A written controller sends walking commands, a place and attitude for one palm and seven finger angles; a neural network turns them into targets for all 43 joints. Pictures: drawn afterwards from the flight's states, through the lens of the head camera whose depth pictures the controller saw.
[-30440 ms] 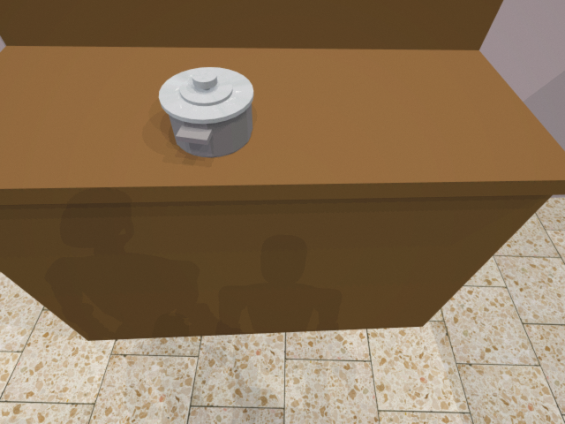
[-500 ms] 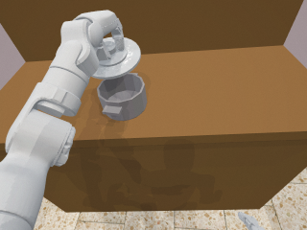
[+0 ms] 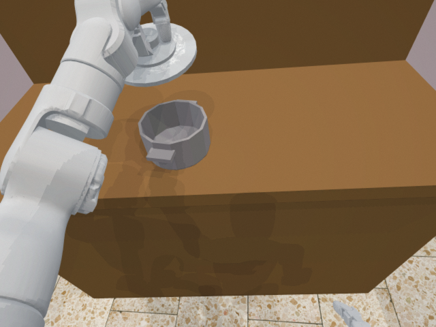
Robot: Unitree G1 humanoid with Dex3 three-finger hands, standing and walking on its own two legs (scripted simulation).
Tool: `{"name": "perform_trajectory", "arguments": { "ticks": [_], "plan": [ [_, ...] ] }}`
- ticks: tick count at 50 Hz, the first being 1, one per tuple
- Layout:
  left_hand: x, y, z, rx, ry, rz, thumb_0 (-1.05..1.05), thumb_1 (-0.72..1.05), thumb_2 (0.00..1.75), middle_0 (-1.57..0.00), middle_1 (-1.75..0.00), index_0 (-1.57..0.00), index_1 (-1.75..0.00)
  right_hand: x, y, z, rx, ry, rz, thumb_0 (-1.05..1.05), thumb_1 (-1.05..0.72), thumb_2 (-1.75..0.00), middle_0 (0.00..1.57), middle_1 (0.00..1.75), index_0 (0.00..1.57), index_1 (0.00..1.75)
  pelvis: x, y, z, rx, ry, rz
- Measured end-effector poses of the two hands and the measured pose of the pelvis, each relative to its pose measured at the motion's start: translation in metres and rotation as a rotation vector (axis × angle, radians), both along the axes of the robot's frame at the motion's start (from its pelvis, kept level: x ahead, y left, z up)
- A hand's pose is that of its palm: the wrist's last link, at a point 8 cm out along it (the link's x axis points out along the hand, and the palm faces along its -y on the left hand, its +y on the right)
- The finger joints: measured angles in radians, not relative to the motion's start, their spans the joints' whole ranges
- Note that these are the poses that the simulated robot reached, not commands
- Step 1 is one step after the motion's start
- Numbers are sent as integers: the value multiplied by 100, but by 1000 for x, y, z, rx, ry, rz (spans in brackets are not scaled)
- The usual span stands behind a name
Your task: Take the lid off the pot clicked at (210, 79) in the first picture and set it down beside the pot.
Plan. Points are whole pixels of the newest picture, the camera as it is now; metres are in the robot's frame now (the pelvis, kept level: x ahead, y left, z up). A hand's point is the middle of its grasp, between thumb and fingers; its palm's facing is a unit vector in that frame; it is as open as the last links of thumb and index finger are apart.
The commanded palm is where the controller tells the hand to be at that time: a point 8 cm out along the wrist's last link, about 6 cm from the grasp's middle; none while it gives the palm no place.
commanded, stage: lift the lid straight up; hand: left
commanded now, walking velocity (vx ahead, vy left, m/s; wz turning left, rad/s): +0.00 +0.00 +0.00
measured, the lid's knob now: (147, 38) +0.51 +0.10 +0.30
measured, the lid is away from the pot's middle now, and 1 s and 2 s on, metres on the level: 0.01 0.10 0.22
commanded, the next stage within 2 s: move the lid sideways beside the pot in 0.20 s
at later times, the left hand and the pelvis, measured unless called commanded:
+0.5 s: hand (129, 36) +0.49 +0.12 +0.31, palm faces -0.12 -0.05 -0.99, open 6.6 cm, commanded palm +0.47 +0.13 +0.37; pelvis +0.01 +0.00 +0.00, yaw -1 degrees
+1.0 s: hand (90, 48) +0.48 +0.19 +0.30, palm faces -0.14 -0.03 -0.99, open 6.6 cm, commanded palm +0.47 +0.19 +0.37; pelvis +0.01 +0.01 +0.00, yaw +1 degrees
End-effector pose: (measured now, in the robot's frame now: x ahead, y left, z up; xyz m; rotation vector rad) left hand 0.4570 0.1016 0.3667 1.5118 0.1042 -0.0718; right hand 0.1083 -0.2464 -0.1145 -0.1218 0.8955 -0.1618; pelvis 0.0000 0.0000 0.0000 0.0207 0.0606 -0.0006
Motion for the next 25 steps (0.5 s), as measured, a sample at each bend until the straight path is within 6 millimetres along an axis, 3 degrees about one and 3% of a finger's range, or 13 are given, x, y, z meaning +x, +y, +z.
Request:
{"name": "perform_trajectory", "arguments": {
  "ticks": [11,18,25],
  "plan": [
    [13,6,-1,-5,15,32,4,36,72,-67,-90,-74,-89,-16,-8,-3,-15,58,-31,1,-91,-89,20,30,20,30,6,0,0,-2,20,-8],
    [16,4,-6,-4,21,3,4,36,72,-68,-90,-74,-89,-10,-9,0,-27,43,-29,1,-91,-89,20,30,20,30,9,1,1,-5,19,-6],
    [19,22,-2,10,14,54,4,36,72,-68,-89,-74,-89,-1,-8,3,-19,23,-33,1,-91,-89,20,30,20,30,11,1,1,-6,25,-10]
  ]
}}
